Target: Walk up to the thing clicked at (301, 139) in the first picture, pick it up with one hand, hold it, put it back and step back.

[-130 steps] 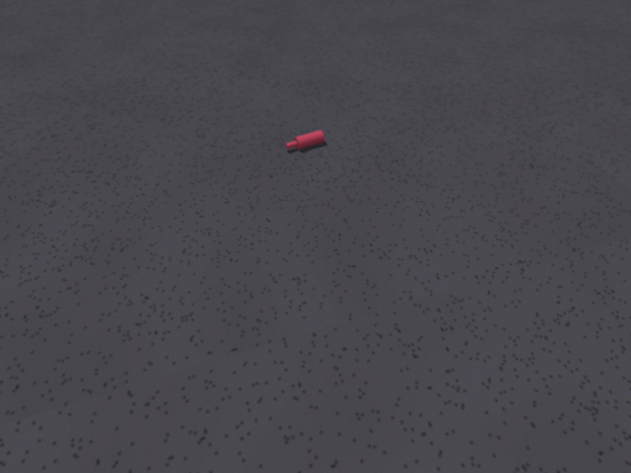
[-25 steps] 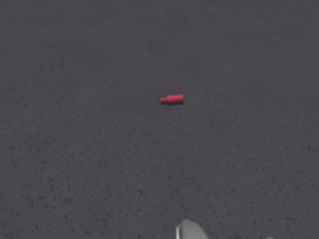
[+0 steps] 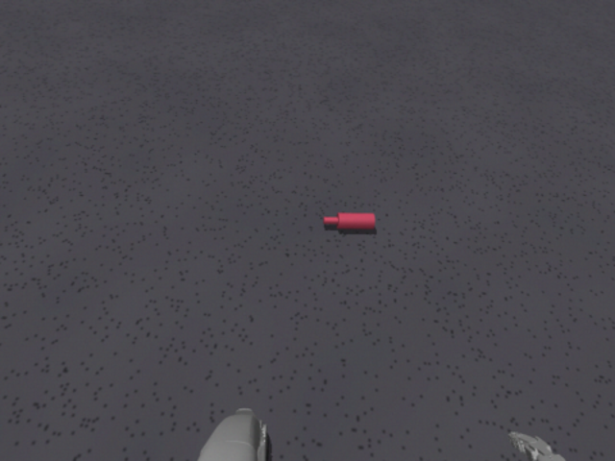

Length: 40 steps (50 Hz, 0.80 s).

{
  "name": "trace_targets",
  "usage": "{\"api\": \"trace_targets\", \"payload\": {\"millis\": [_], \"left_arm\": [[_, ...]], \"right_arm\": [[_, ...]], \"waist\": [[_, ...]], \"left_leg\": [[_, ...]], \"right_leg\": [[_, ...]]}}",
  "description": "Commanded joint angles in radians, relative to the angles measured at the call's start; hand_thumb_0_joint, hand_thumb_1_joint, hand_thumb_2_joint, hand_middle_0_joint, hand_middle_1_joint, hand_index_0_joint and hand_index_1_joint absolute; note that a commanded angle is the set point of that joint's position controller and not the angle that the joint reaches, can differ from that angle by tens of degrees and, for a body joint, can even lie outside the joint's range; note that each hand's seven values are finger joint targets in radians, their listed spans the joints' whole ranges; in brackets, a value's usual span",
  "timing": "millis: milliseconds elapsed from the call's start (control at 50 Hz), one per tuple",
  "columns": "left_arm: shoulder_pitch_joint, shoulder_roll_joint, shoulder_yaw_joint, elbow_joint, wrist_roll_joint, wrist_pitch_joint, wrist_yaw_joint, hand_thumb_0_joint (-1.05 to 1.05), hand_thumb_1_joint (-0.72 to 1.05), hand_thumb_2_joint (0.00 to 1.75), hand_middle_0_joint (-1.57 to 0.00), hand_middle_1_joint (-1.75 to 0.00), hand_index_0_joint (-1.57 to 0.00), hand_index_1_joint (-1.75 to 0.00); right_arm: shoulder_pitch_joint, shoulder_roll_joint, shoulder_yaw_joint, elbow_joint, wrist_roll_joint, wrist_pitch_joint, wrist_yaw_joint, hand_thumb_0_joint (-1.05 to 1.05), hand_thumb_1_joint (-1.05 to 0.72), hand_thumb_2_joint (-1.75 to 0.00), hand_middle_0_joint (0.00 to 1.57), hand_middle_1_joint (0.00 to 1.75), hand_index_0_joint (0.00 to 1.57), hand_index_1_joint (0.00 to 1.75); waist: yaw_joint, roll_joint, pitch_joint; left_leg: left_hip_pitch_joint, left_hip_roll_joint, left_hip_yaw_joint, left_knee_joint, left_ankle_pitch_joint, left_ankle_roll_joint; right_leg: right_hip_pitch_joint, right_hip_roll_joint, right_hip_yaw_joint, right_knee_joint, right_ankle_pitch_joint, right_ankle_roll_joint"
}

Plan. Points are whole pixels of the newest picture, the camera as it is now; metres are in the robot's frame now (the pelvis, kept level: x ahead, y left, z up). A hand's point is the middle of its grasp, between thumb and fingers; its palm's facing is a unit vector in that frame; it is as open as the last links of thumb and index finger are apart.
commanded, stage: walk up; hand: left
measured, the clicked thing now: (348, 220) +1.06 -0.15 -0.73
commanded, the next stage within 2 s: none
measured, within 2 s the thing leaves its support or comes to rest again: neither
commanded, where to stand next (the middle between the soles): +0.72 -0.44 m, yaw +6 degrees
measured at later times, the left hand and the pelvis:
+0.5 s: hand (211, 349) +0.28 +0.17 -0.13, palm faces -0.05 -0.92 -0.38, open 7.4 cm; pelvis +0.19 -0.13 -0.01, yaw -1 degrees
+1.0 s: hand (303, 313) +0.38 +0.03 -0.18, palm faces -0.01 -0.96 -0.27, open 7.4 cm; pelvis +0.35 -0.23 -0.02, yaw +2 degrees
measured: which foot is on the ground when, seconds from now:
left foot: up 0.00-0.04, down 0.06-0.52, up 0.54-0.88, down 0.90-1.00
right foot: down 0.00-0.08, up 0.10-0.48, down 0.50-0.92, up 0.94-1.00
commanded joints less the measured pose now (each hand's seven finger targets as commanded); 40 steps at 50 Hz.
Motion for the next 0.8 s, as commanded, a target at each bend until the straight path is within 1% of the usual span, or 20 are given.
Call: {"api": "trace_targets", "payload": {"millis": [0, 20, 40, 60, 80, 100, 120, 160, 200, 320, 400, 440, 480, 500, 520, 540, 580, 620, 700, 780], "left_arm": [[-0.086, 0.219, 0.054, -0.145, -0.003, -0.028, 0.008, 0.00, 0.90, 0.90, -0.20, -0.30, -0.20, -0.30], [-0.051, 0.179, 0.041, -0.147, -0.004, -0.026, 0.011, 0.00, 0.90, 0.90, -0.20, -0.30, -0.20, -0.30], [0.016, 0.123, 0.033, -0.150, -0.004, -0.021, 0.012, 0.00, 0.90, 0.90, -0.20, -0.30, -0.20, -0.30], [0.040, 0.170, 0.042, -0.141, 0.002, -0.006, 0.011, 0.00, 0.90, 0.90, -0.20, -0.30, -0.20, -0.30], [0.036, 0.279, 0.065, -0.130, 0.007, 0.011, 0.015, 0.00, 0.90, 0.90, -0.20, -0.30, -0.20, -0.30], [0.005, 0.284, 0.066, -0.121, 0.007, 0.011, 0.015, 0.00, 0.90, 0.90, -0.20, -0.30, -0.20, -0.30], [-0.022, 0.263, 0.064, -0.113, 0.005, 0.011, 0.012, 0.00, 0.90, 0.90, -0.20, -0.30, -0.20, -0.30], [0.005, 0.232, 0.072, -0.083, -0.003, 0.017, 0.001, 0.00, 0.90, 0.90, -0.20, -0.30, -0.20, -0.30], [0.045, 0.215, 0.074, -0.070, -0.002, 0.026, -0.016, 0.00, 0.90, 0.90, -0.20, -0.30, -0.20, -0.30], [-0.094, 0.195, 0.079, -0.101, 0.001, 0.037, -0.057, 0.00, 0.90, 0.90, -0.20, -0.30, -0.20, -0.30], [-0.129, 0.202, 0.087, -0.085, 0.001, 0.029, -0.055, 0.00, 0.90, 0.90, -0.20, -0.30, -0.20, -0.30], [-0.086, 0.200, 0.092, -0.058, 0.004, 0.022, -0.048, 0.00, 0.90, 0.90, -0.20, -0.30, -0.20, -0.30], [0.050, 0.258, 0.117, -0.007, 0.016, 0.004, -0.028, 0.00, 0.90, 0.90, -0.20, -0.30, -0.20, -0.30], [0.122, 0.340, 0.140, -0.002, 0.031, -0.005, -0.010, 0.00, 0.90, 0.90, -0.20, -0.30, -0.20, -0.30], [0.076, 0.390, 0.135, -0.034, 0.017, -0.012, 0.001, 0.00, 0.90, 0.90, -0.20, -0.30, -0.20, -0.30], [0.018, 0.399, 0.135, -0.051, 0.002, -0.011, 0.005, 0.00, 0.90, 0.90, -0.20, -0.30, -0.20, -0.30], [-0.027, 0.317, 0.106, -0.066, -0.011, -0.012, 0.017, 0.00, 0.90, 0.90, -0.20, -0.30, -0.20, -0.30], [-0.080, 0.269, 0.087, -0.076, -0.010, -0.022, 0.024, 0.00, 0.90, 0.90, -0.20, -0.30, -0.20, -0.30], [-0.057, 0.229, 0.069, -0.112, -0.003, -0.032, 0.025, 0.00, 0.90, 0.90, -0.20, -0.30, -0.20, -0.30], [-0.064, 0.228, 0.063, -0.149, 0.002, -0.025, 0.022, 0.00, 0.90, 0.90, -0.20, -0.30, -0.20, -0.30]], "right_arm": [[0.196, -0.207, -0.092, -0.026, 0.003, -0.017, -0.031, 0.00, -0.90, -0.90, 0.20, 0.30, 0.20, 0.30], [0.281, -0.257, -0.111, -0.014, -0.008, -0.021, -0.043, 0.00, -0.90, -0.90, 0.20, 0.30, 0.20, 0.30], [0.323, -0.336, -0.133, -0.026, -0.025, -0.024, -0.056, 0.00, -0.90, -0.90, 0.20, 0.30, 0.20, 0.30], [0.301, -0.383, -0.145, -0.065, -0.016, -0.023, -0.069, 0.00, -0.90, -0.90, 0.20, 0.30, 0.20, 0.30], [0.238, -0.380, -0.145, -0.084, 0.015, -0.021, -0.073, 0.00, -0.90, -0.90, 0.20, 0.30, 0.20, 0.30], [0.190, -0.359, -0.138, -0.084, 0.025, -0.021, -0.073, 0.00, -0.90, -0.90, 0.20, 0.30, 0.20, 0.30], [0.142, -0.322, -0.120, -0.091, 0.020, -0.027, -0.072, 0.00, -0.90, -0.90, 0.20, 0.30, 0.20, 0.30], [0.103, -0.292, -0.097, -0.090, 0.012, -0.039, -0.062, 0.00, -0.90, -0.90, 0.20, 0.30, 0.20, 0.30], [0.068, -0.295, -0.093, -0.084, 0.004, -0.049, -0.051, 0.00, -0.90, -0.90, 0.20, 0.30, 0.20, 0.30], [0.066, -0.363, -0.116, -0.072, -0.009, -0.059, -0.041, 0.00, -0.90, -0.90, 0.20, 0.30, 0.20, 0.30], [0.047, -0.368, -0.119, -0.060, -0.013, -0.043, -0.041, 0.00, -0.90, -0.90, 0.20, 0.30, 0.20, 0.30], [0.031, -0.358, -0.116, -0.054, -0.014, -0.029, -0.045, 0.00, -0.90, -0.90, 0.20, 0.30, 0.20, 0.30], [0.079, -0.268, -0.086, -0.041, -0.021, -0.012, -0.052, 0.00, -0.90, -0.90, 0.20, 0.30, 0.20, 0.30], [0.114, -0.172, -0.051, -0.055, -0.014, -0.009, -0.050, 0.00, -0.90, -0.90, 0.20, 0.30, 0.20, 0.30], [0.075, -0.195, -0.050, -0.079, 0.007, -0.007, -0.060, 0.00, -0.90, -0.90, 0.20, 0.30, 0.20, 0.30], [0.060, -0.262, -0.068, -0.065, -0.005, -0.004, -0.070, 0.00, -0.90, -0.90, 0.20, 0.30, 0.20, 0.30], [0.059, -0.270, -0.066, -0.015, 0.021, -0.010, -0.061, 0.00, -0.90, -0.90, 0.20, 0.30, 0.20, 0.30], [0.141, -0.246, -0.060, 0.023, 0.015, -0.010, -0.049, 0.00, -0.90, -0.90, 0.20, 0.30, 0.20, 0.30], [0.108, -0.213, -0.053, 0.000, 0.000, -0.011, -0.034, 0.00, -0.90, -0.90, 0.20, 0.30, 0.20, 0.30], [0.079, -0.190, -0.052, -0.035, -0.002, -0.017, -0.034, 0.00, -0.90, -0.90, 0.20, 0.30, 0.20, 0.30]], "waist": [[-0.137, 0.032, -0.174], [-0.181, 0.128, -0.217], [-0.178, 0.278, -0.255], [-0.159, 0.218, -0.254], [-0.156, 0.092, -0.208], [-0.147, 0.060, -0.122], [-0.128, 0.024, -0.059], [-0.091, 0.065, 0.010], [-0.057, 0.124, 0.032], [-0.083, 0.234, 0.008], [-0.078, 0.203, -0.056], [-0.042, 0.157, -0.095], [0.025, -0.075, -0.168], [0.060, -0.330, -0.149], [0.051, -0.377, -0.107], [0.026, -0.296, -0.069], [-0.010, -0.184, -0.027], [-0.061, -0.203, -0.036], [-0.040, -0.159, -0.046], [-0.035, -0.125, -0.081]], "left_leg": [[0.484, -0.051, 0.053, -0.147, 0.166, 0.025], [0.620, 0.008, -0.050, -0.185, 0.086, 0.064], [0.753, 0.234, -0.432, -0.260, -0.117, 0.144], [0.720, 0.414, -0.779, -0.383, -0.333, 0.200], [0.659, 0.458, -0.822, -0.440, -0.443, 0.252], [0.553, 0.441, -0.763, -0.461, -0.408, 0.256], [0.443, 0.369, -0.616, -0.469, -0.318, 0.205], [0.250, 0.288, -0.388, -0.468, -0.168, 0.160], [0.156, 0.246, -0.269, -0.476, -0.207, 0.151], [0.166, 0.217, -0.167, -0.486, -0.331, 0.146], [0.178, 0.215, -0.129, -0.406, -0.256, 0.125], [0.181, 0.202, -0.086, -0.286, -0.179, 0.107], [0.093, 0.117, 0.016, 0.125, -0.076, 0.068], [-0.137, 0.016, 0.037, 0.386, -0.251, 0.027], [-0.316, -0.060, -0.004, 0.500, -0.325, -0.001], [-0.275, 0.013, -0.092, 0.540, -0.319, 0.006], [-0.192, 0.039, -0.155, 0.495, -0.205, 0.009], [-0.117, 0.050, -0.120, 0.392, -0.151, 0.008], [-0.066, 0.023, -0.046, 0.182, -0.105, -0.017], [0.050, 0.014, 0.002, 0.004, -0.031, -0.011]], "right_leg": [[-0.179, -0.183, 0.105, 0.086, 0.469, -0.097], [-0.277, -0.134, 0.077, 0.295, 0.398, -0.071], [-0.494, -0.035, 0.076, 0.527, 0.030, -0.025], [-0.585, -0.003, 0.179, 0.650, -0.175, -0.002], [-0.598, -0.055, 0.266, 0.718, -0.127, 0.006], [-0.607, -0.088, 0.276, 0.760, -0.078, 0.010], [-0.574, -0.098, 0.300, 0.729, -0.021, 0.007], [-0.476, -0.127, 0.289, 0.662, 0.032, 0.023], [-0.412, -0.144, 0.263, 0.576, 0.064, 0.039], [-0.388, -0.160, 0.202, 0.289, 0.147, 0.054], [-0.243, -0.129, 0.139, 0.154, 0.152, 0.045], [-0.132, -0.083, 0.077, 0.061, 0.153, 0.036], [0.087, -0.041, 0.093, -0.030, 0.030, 0.014], [0.185, -0.217, 0.394, -0.168, -0.147, -0.028], [0.172, -0.366, 0.705, -0.326, -0.169, -0.117], [0.090, -0.409, 0.740, -0.323, -0.157, -0.180], [-0.016, -0.313, 0.539, -0.273, 0.049, -0.139], [-0.029, -0.246, 0.353, -0.195, 0.265, -0.139], [-0.018, -0.234, 0.278, -0.199, 0.385, -0.191], [-0.025, -0.263, 0.253, -0.142, 0.460, -0.184]]}}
